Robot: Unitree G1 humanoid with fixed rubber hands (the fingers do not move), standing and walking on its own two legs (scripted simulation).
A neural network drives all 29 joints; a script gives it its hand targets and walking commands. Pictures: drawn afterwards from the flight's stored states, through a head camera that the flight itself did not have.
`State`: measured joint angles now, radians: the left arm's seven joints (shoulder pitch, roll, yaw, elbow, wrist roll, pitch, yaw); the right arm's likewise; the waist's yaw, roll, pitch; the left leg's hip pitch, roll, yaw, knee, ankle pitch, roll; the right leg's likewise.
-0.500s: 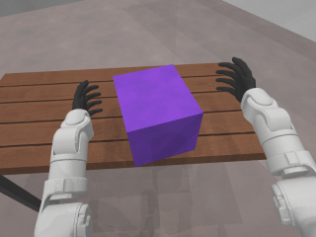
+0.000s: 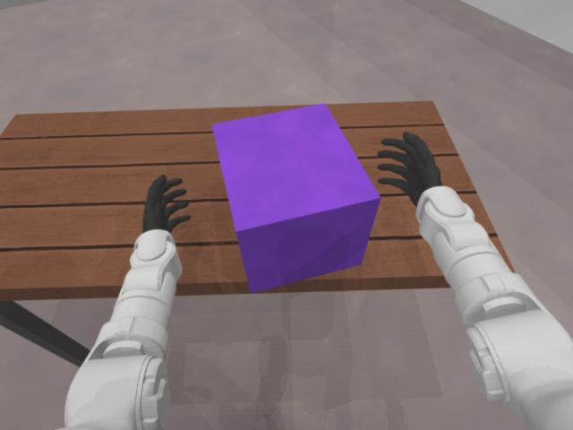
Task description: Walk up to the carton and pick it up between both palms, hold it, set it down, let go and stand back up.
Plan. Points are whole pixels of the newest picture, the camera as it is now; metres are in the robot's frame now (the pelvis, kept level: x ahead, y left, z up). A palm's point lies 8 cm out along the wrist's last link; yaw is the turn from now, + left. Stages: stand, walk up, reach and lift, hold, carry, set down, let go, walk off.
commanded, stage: reach and lift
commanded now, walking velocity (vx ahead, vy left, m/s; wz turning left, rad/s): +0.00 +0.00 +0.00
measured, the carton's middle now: (288, 196) +0.47 +0.04 +0.02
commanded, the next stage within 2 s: none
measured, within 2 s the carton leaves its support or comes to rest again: leaves its support in 2.00 s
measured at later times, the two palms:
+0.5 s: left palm (193, 229) +0.38 +0.18 +0.04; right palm (412, 197) +0.43 -0.15 +0.07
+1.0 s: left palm (194, 227) +0.38 +0.18 +0.05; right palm (387, 201) +0.43 -0.11 +0.06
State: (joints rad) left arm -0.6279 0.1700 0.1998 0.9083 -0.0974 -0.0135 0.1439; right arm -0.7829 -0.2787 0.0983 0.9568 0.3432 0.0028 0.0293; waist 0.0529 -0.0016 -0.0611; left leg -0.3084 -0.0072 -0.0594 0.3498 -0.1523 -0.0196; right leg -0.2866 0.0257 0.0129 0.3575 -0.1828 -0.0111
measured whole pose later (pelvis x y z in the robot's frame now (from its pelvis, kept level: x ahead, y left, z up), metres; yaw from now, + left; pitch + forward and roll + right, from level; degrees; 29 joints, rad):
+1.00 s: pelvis +0.01 +0.00 +0.00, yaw +0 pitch +10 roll +0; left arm -0.62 -0.01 0.31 0.93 0.07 -0.16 0.18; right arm -0.78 -0.09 0.02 1.10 0.13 -0.12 -0.07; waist 0.06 0.00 -0.12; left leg -0.38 0.01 -0.06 0.39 -0.18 -0.03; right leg -0.35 0.04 0.01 0.36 -0.19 -0.02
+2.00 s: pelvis +0.01 +0.01 +0.00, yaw +0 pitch +10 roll -1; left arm -0.58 -0.05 0.35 0.90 0.13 -0.10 0.25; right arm -0.73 -0.01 -0.11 1.06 -0.04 -0.09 -0.11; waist 0.06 0.01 -0.17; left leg -0.38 0.01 -0.06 0.39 -0.18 -0.02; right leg -0.30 0.04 0.01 0.29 -0.16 -0.02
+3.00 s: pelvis -0.01 +0.01 +0.00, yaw +0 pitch +0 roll -1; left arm -0.65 -0.04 0.30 0.57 0.22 0.38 0.20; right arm -0.78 0.02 -0.17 0.77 0.03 0.16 -0.17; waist 0.06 -0.02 -0.12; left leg -0.19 0.01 -0.06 0.37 -0.17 -0.01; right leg -0.12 0.04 0.01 0.26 -0.14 -0.01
